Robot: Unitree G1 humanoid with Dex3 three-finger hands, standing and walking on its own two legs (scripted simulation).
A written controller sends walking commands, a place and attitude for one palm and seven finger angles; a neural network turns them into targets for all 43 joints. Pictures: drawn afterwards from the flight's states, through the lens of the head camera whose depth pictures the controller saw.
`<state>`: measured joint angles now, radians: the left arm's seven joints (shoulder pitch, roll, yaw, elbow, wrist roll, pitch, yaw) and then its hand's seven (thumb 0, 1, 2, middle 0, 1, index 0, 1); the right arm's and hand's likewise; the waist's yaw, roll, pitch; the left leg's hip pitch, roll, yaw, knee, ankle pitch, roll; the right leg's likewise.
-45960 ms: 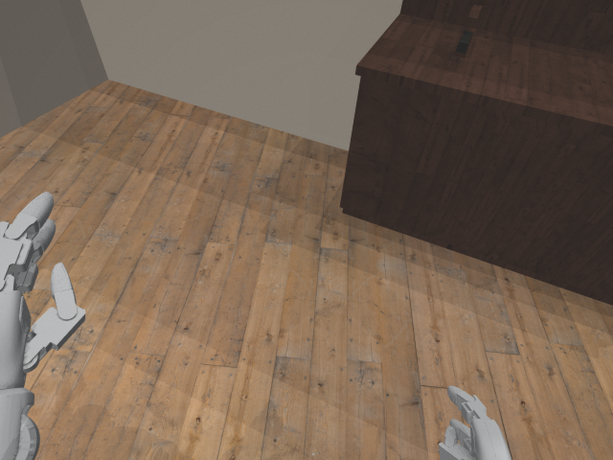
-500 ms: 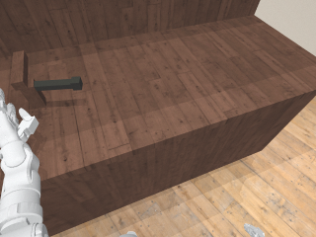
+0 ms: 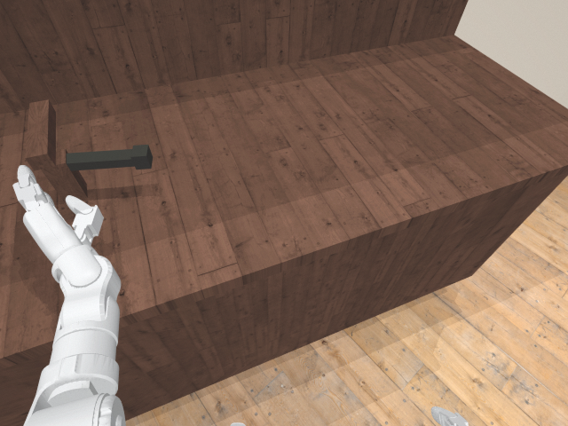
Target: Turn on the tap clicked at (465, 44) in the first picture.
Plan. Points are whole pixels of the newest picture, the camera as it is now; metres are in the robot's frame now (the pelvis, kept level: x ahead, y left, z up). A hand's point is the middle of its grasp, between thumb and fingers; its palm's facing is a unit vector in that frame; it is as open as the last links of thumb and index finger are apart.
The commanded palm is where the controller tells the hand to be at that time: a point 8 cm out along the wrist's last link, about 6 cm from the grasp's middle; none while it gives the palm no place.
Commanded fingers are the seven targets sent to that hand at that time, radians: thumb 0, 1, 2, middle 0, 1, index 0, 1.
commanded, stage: push the lever round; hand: left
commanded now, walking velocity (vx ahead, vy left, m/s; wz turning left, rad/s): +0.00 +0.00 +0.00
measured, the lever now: (142, 157) +0.51 +0.25 +0.08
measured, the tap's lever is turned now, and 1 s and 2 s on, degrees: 76 76 76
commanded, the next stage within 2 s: none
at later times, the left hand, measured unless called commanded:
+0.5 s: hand (113, 203) +0.40 +0.26 +0.08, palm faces +0.81 -0.59 -0.06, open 8.2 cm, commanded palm +0.36 +0.27 +0.08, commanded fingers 0.00 0.90 0.90 -0.15 -0.15 -0.15 -0.15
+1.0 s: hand (124, 192) +0.43 +0.25 +0.08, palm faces +0.88 -0.48 -0.05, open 8.5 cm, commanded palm +0.39 +0.25 +0.08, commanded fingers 0.00 0.90 0.90 -0.15 -0.15 -0.15 -0.15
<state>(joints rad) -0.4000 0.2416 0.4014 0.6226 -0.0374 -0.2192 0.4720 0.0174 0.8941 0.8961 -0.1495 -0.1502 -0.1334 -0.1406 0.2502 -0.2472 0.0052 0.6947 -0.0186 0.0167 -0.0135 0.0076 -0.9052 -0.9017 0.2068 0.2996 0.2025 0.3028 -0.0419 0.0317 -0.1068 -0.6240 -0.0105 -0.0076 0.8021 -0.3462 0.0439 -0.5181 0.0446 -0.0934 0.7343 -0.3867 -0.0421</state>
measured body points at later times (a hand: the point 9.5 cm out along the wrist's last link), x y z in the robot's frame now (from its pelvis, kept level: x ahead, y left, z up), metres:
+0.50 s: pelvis +0.00 -0.01 +0.00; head +0.03 -0.01 +0.45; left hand +0.36 +0.29 +0.09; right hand +0.10 -0.27 -0.12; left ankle +0.03 +0.09 -0.71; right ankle -0.01 -0.10 -0.71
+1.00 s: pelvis -0.01 -0.03 -0.01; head +0.04 -0.02 +0.44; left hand +0.38 +0.28 +0.09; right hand +0.06 -0.29 -0.13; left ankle +0.03 +0.09 -0.71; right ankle -0.01 -0.10 -0.71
